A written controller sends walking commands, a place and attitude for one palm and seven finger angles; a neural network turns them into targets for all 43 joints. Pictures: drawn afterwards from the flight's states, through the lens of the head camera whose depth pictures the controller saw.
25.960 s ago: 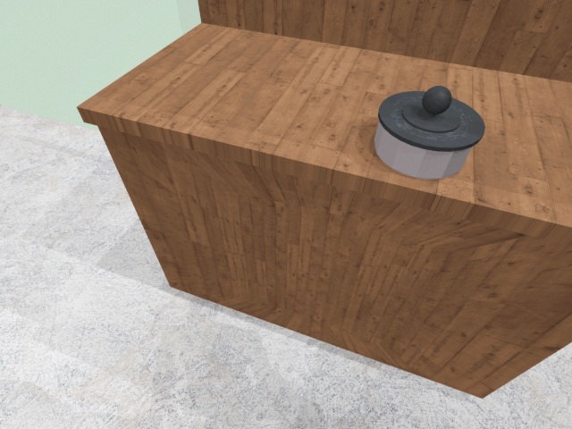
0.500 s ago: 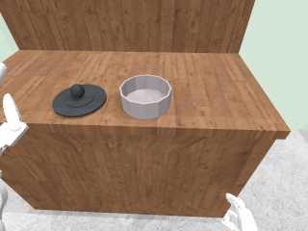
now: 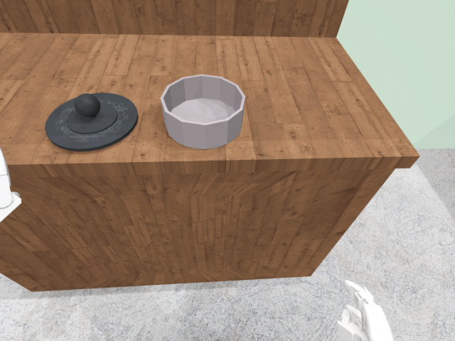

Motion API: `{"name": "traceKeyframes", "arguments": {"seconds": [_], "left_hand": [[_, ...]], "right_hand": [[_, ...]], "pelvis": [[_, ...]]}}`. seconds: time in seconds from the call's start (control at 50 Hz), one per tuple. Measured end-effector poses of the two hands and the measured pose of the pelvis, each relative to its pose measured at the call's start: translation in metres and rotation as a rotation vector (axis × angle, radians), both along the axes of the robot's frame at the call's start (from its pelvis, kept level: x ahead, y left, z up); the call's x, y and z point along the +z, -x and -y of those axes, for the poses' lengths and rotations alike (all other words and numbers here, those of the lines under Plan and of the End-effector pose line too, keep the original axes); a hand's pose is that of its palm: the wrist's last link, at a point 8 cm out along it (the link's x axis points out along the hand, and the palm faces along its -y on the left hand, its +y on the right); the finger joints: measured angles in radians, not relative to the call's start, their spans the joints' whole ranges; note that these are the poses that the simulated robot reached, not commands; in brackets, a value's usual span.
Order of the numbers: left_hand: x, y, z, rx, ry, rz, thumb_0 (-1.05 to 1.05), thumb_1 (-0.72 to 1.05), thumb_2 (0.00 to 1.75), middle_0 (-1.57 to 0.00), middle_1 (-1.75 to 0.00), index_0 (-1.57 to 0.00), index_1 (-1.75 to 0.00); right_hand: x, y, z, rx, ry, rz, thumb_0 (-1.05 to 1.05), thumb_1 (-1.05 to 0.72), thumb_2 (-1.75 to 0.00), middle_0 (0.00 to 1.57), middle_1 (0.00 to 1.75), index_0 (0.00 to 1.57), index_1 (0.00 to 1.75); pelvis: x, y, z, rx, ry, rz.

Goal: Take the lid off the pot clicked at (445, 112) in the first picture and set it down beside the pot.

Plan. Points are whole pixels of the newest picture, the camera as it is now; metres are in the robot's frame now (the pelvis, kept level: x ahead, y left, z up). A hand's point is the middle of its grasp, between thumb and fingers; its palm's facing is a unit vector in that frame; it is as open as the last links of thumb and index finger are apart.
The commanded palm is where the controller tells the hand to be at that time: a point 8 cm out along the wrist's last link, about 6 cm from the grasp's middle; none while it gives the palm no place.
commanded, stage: step back with the hand held close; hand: left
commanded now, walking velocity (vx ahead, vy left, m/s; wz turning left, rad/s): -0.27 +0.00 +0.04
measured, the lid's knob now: (87, 105) +0.53 +0.32 +0.11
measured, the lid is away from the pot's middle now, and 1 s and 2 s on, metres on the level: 0.24 0.24 0.24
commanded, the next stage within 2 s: stop stepping back and stand still in 0.76 s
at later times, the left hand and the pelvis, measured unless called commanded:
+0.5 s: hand out of the picture +0.11 +0.24 +0.29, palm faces +0.53 -0.78 -0.34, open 7.4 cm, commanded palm +0.04 +0.30 +0.28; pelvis -0.09 +0.01 -0.01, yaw +1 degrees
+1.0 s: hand out of the picture -0.01 +0.24 +0.24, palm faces +0.30 -0.79 -0.53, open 7.4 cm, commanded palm -0.08 +0.31 +0.28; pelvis -0.22 +0.03 -0.01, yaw -2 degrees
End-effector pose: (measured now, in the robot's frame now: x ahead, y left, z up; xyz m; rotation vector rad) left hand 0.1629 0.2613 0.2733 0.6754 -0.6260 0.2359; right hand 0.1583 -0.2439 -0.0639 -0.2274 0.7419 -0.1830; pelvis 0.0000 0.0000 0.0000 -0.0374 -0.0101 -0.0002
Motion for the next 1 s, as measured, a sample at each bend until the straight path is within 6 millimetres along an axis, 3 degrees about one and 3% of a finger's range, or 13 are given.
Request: {"name": "traceKeyframes", "arguments": {"seconds": [0.22, 0.42, 0.54, 0.68, 0.76, 0.86, 0.92, 1.0], "left_hand": [[0.022, 0.061, -0.006, 0.077, -0.015, 0.181, 0.00, 0.88, 0.90, -0.21, -0.30, -0.21, -0.30], [0.010, 0.085, -0.016, 0.019, 0.051, 0.248, 0.00, 0.88, 0.90, -0.21, -0.30, -0.21, -0.30], [0.016, 0.105, -0.023, 0.037, 0.072, 0.230, 0.00, 0.88, 0.90, -0.21, -0.30, -0.21, -0.30], [0.026, 0.150, -0.002, -0.030, 0.000, 0.225, 0.01, 0.88, 0.90, -0.21, -0.30, -0.21, -0.30], [0.032, 0.159, -0.016, -0.032, 0.018, 0.269, 0.00, 0.88, 0.90, -0.21, -0.30, -0.21, -0.30], [0.015, 0.161, -0.039, -0.030, 0.030, 0.213, 0.00, 0.88, 0.90, -0.21, -0.30, -0.21, -0.30], [-0.015, 0.159, -0.044, -0.026, 0.101, 0.006, 0.00, 0.89, 0.90, -0.20, -0.30, -0.21, -0.30], [-0.020, 0.203, -0.023, -0.053, 0.021, -0.101, 0.01, 0.89, 0.90, -0.21, -0.30, -0.21, -0.30]], "right_hand": [[-0.016, 0.039, -0.017, 0.037, -0.043, -0.002, 0.01, -0.91, -0.89, 0.20, 0.30, 0.20, 0.30], [-0.022, 0.077, -0.018, -0.006, -0.003, 0.020, 0.01, -0.91, -0.89, 0.20, 0.30, 0.20, 0.30], [-0.016, 0.102, -0.028, 0.011, -0.044, 0.033, 0.01, -0.91, -0.89, 0.20, 0.30, 0.20, 0.30], [-0.020, 0.136, -0.033, 0.025, -0.058, -0.023, 0.01, -0.91, -0.89, 0.20, 0.30, 0.20, 0.30], [-0.011, 0.159, -0.036, -0.003, -0.026, -0.042, 0.01, -0.91, -0.89, 0.20, 0.30, 0.20, 0.30], [-0.013, 0.186, -0.037, -0.041, 0.000, -0.021, 0.01, -0.91, -0.89, 0.20, 0.30, 0.20, 0.30], [-0.015, 0.208, -0.039, -0.019, -0.028, -0.012, 0.01, -0.91, -0.89, 0.20, 0.30, 0.20, 0.30], [-0.007, 0.242, -0.040, -0.050, -0.057, 0.022, 0.01, -0.91, -0.89, 0.20, 0.30, 0.20, 0.30]], "pelvis": [[-0.004, 0.038, 0.002, 0.039, 0.024, 0.006], [-0.018, 0.068, -0.014, 0.022, 0.050, 0.042], [-0.012, 0.097, -0.011, 0.019, 0.049, 0.017], [-0.007, 0.129, -0.015, -0.005, -0.007, -0.003], [0.000, 0.142, -0.023, -0.014, -0.036, -0.014], [-0.008, 0.179, -0.038, -0.016, -0.027, -0.024], [-0.006, 0.204, -0.040, -0.015, -0.016, -0.036], [-0.007, 0.225, -0.032, -0.043, -0.026, -0.048]]}}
